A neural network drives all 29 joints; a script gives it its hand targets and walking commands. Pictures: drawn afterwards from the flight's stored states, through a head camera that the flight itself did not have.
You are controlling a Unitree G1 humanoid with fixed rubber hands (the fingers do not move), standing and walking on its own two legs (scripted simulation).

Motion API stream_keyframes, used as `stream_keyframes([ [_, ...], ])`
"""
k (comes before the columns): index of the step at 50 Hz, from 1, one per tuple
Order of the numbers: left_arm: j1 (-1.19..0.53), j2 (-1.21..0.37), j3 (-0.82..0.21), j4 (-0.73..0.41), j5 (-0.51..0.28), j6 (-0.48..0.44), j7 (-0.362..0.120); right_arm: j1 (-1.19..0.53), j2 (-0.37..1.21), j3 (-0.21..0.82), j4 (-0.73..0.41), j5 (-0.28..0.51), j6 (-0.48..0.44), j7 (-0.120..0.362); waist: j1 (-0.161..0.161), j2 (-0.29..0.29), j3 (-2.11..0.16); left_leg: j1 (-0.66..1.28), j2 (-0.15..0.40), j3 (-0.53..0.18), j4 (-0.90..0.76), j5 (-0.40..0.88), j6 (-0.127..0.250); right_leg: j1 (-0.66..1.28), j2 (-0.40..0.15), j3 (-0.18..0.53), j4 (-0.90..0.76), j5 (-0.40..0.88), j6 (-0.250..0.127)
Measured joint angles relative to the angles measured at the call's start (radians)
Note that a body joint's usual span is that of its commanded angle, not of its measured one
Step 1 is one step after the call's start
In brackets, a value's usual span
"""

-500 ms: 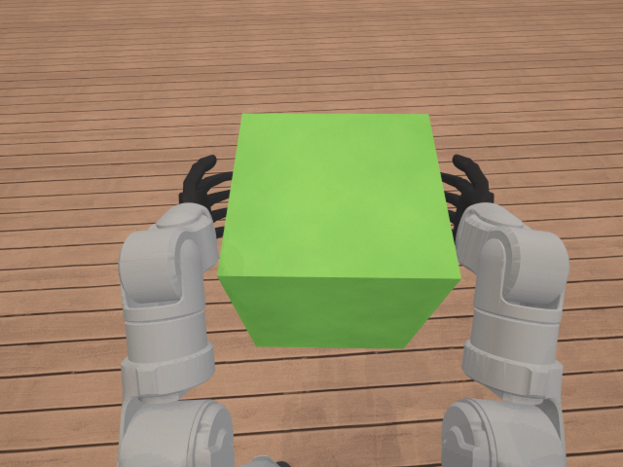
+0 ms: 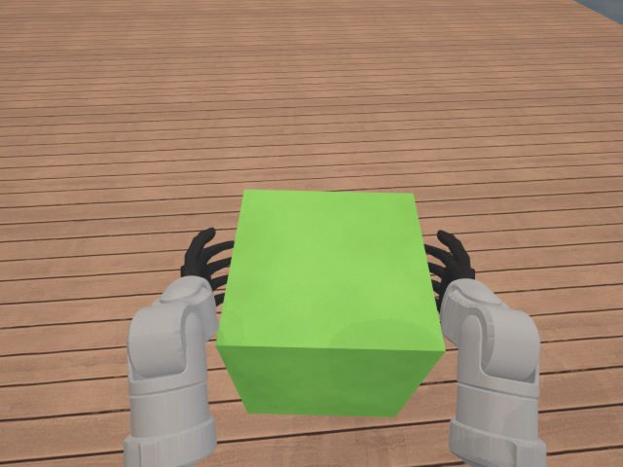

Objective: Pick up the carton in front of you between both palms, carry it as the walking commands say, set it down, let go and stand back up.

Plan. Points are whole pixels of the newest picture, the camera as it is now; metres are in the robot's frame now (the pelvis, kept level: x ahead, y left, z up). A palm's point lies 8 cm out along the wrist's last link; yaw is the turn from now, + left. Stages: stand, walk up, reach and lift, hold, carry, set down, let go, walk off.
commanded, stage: carry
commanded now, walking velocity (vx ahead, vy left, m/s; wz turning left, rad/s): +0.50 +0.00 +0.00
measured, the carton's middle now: (324, 311) +0.32 +0.00 +0.04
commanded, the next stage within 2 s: none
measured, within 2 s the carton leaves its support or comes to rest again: neither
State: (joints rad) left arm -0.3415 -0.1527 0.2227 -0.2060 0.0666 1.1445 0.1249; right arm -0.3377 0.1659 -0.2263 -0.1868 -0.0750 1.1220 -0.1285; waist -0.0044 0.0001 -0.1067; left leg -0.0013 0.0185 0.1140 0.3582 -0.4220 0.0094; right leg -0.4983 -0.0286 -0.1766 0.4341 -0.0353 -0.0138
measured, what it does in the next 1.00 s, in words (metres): walks ahead: right foot, then left foot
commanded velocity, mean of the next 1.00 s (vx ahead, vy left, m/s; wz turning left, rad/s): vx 0.50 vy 0.00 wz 0.00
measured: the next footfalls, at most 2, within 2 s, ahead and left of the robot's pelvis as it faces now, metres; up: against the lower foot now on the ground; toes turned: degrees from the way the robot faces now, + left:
right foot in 0.02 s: +0.17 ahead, -0.10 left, +0.00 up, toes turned -9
left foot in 0.48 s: +0.49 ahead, +0.13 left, +0.00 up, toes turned +13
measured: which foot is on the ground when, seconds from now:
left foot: down 0.00-0.04, up 0.06-0.46, down 0.48-1.00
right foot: up 0.00-0.00, down 0.02-0.50, up 0.52-0.98, down 1.00-1.00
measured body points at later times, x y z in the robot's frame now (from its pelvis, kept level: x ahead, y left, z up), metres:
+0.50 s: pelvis +0.33 +0.03 -0.01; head +0.28 +0.04 +0.44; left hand +0.58 +0.19 +0.10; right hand +0.58 -0.11 +0.10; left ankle +0.45 +0.13 -0.73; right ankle +0.14 -0.09 -0.73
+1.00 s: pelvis +0.65 +0.02 -0.01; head +0.62 +0.01 +0.44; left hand +0.90 +0.17 +0.10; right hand +0.90 -0.13 +0.09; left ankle +0.45 +0.12 -0.73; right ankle +0.80 -0.08 -0.73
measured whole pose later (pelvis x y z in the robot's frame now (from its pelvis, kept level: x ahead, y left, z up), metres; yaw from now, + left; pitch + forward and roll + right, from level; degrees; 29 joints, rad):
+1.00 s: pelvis +0.65 +0.02 -0.01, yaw +1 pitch +2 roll +0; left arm -0.03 -0.13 0.06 -0.53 0.07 1.25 0.12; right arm -0.04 0.13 -0.05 -0.49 -0.07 1.24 -0.12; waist -0.01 0.00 -0.14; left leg 0.13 0.06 0.20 0.28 -0.43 -0.05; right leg -0.50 -0.08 -0.21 0.47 -0.06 -0.02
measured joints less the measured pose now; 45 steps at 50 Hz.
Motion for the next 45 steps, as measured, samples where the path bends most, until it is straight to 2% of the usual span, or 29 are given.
stream_keyframes([
  [1, 0.026, -0.010, -0.011, -0.017, 0.000, -0.004, -0.002, 0.031, -0.001, 0.009, -0.031, -0.001, 0.003, 0.003, 0.004, 0.012, -0.005, -0.016, 0.015, -0.006, 0.093, -0.047, -0.008, 0.031, 0.010, -0.016, -0.012, 0.009, -0.029],
  [2, 0.050, -0.014, -0.031, -0.023, 0.004, -0.011, -0.003, 0.060, -0.010, 0.018, -0.050, 0.001, 0.006, 0.006, 0.009, 0.032, -0.004, -0.070, 0.039, -0.017, 0.242, -0.043, -0.012, 0.031, 0.019, -0.030, 0.031, -0.023, -0.054],
  [3, 0.071, -0.007, -0.059, -0.024, 0.007, -0.010, -0.004, 0.089, -0.018, 0.027, -0.065, 0.004, 0.012, 0.008, 0.014, 0.037, 0.000, -0.144, 0.039, -0.046, 0.419, -0.031, -0.015, 0.036, 0.019, -0.036, 0.066, -0.067, -0.069],
  [5, 0.116, 0.007, -0.099, -0.040, 0.005, 0.004, -0.004, 0.145, -0.029, 0.056, -0.094, 0.005, 0.027, 0.008, 0.018, 0.029, 0.011, -0.296, 0.020, -0.079, 0.699, -0.014, -0.009, 0.076, 0.011, -0.039, 0.068, -0.124, -0.075],
  [7, 0.170, 0.017, -0.121, -0.078, -0.001, 0.014, -0.005, 0.188, -0.033, 0.088, -0.124, 0.002, 0.039, 0.008, 0.019, 0.024, 0.018, -0.412, 0.027, -0.073, 0.784, 0.041, -0.005, 0.135, 0.008, -0.037, 0.019, -0.134, -0.059],
  [10, 0.241, 0.024, -0.142, -0.149, -0.009, 0.019, -0.005, 0.239, -0.038, 0.131, -0.175, 0.001, 0.046, 0.008, 0.024, 0.016, 0.010, -0.522, 0.055, -0.053, 0.684, 0.116, -0.014, 0.226, 0.006, -0.027, -0.064, -0.145, -0.054],
  [15, 0.310, 0.025, -0.164, -0.239, -0.015, 0.031, -0.007, 0.297, -0.039, 0.168, -0.258, 0.000, 0.063, 0.008, 0.023, 0.007, -0.030, -0.586, 0.086, -0.020, 0.381, 0.247, -0.034, 0.378, 0.003, -0.014, -0.169, -0.185, -0.031],
  [19, 0.319, 0.025, -0.175, -0.274, -0.013, 0.062, -0.007, 0.312, -0.039, 0.171, -0.300, -0.001, 0.095, 0.008, 0.020, 0.007, -0.059, -0.573, 0.083, 0.022, 0.217, 0.341, -0.028, 0.495, -0.001, -0.013, -0.200, -0.255, 0.000],
  [22, 0.310, 0.026, -0.177, -0.287, -0.007, 0.091, -0.007, 0.306, -0.039, 0.168, -0.312, 0.001, 0.119, 0.008, 0.026, -0.001, -0.073, -0.532, 0.070, 0.065, 0.155, 0.352, -0.011, 0.571, -0.009, -0.004, -0.185, -0.331, 0.029],
  [24, 0.297, 0.026, -0.172, -0.293, -0.002, 0.109, -0.007, 0.287, -0.040, 0.164, -0.307, 0.003, 0.132, 0.008, 0.028, -0.014, -0.072, -0.475, 0.050, 0.103, 0.114, 0.327, 0.005, 0.591, -0.031, 0.011, -0.097, -0.418, 0.052],
  [25, 0.287, 0.027, -0.161, -0.288, -0.001, 0.114, -0.007, 0.275, -0.039, 0.166, -0.289, 0.003, 0.130, 0.008, 0.021, -0.036, -0.070, -0.470, 0.037, 0.119, 0.140, 0.352, 0.031, 0.565, -0.060, 0.020, 0.008, -0.469, 0.057],
  [26, 0.280, 0.027, -0.149, -0.275, 0.000, 0.119, -0.006, 0.260, -0.038, 0.168, -0.262, 0.001, 0.128, 0.008, 0.012, -0.048, -0.066, -0.476, 0.031, 0.131, 0.186, 0.326, 0.054, 0.498, -0.083, 0.040, 0.173, -0.464, 0.052],
  [28, 0.273, 0.026, -0.135, -0.252, 0.003, 0.129, -0.006, 0.244, -0.038, 0.167, -0.220, 0.000, 0.131, 0.008, 0.000, -0.040, -0.046, -0.452, 0.035, 0.139, 0.203, 0.267, 0.077, 0.326, -0.069, 0.110, 0.512, -0.430, 0.035],
  [29, 0.272, 0.026, -0.136, -0.244, 0.005, 0.131, -0.006, 0.247, -0.038, 0.165, -0.213, 0.001, 0.131, 0.008, -0.004, -0.034, -0.036, -0.426, 0.035, 0.141, 0.179, 0.256, 0.077, 0.246, -0.062, 0.125, 0.628, -0.404, 0.024],
  [31, 0.272, 0.026, -0.147, -0.231, 0.008, 0.126, -0.007, 0.264, -0.038, 0.159, -0.215, 0.003, 0.123, 0.008, -0.010, -0.028, -0.022, -0.368, 0.032, 0.141, 0.112, 0.260, 0.067, 0.117, -0.065, 0.125, 0.716, -0.325, 0.010],
  [33, 0.276, 0.026, -0.159, -0.224, 0.008, 0.112, -0.007, 0.281, -0.038, 0.153, -0.224, 0.007, 0.109, 0.008, -0.017, -0.023, -0.018, -0.309, 0.026, 0.135, 0.043, 0.263, 0.064, 0.020, -0.078, 0.115, 0.688, -0.251, 0.009],
  [37, 0.296, 0.026, -0.175, -0.237, 0.011, 0.083, -0.008, 0.304, -0.038, 0.153, -0.242, 0.015, 0.082, 0.008, -0.025, -0.012, -0.028, -0.196, 0.019, 0.122, -0.069, 0.253, 0.053, -0.097, -0.100, 0.095, 0.516, -0.141, 0.031],
  [41, 0.313, 0.025, -0.178, -0.281, 0.011, 0.079, -0.008, 0.311, -0.039, 0.164, -0.272, 0.020, 0.075, 0.008, -0.019, -0.014, -0.038, -0.081, 0.012, 0.114, -0.146, 0.219, 0.032, -0.141, -0.107, 0.074, 0.321, -0.041, 0.047],
  [45, 0.320, 0.025, -0.174, -0.316, 0.009, 0.089, -0.008, 0.304, -0.039, 0.173, -0.295, 0.019, 0.088, 0.008, -0.008, -0.018, -0.041, 0.031, 0.009, 0.109, -0.176, 0.150, 0.001, -0.125, -0.093, 0.038, 0.171, 0.020, 0.033],
])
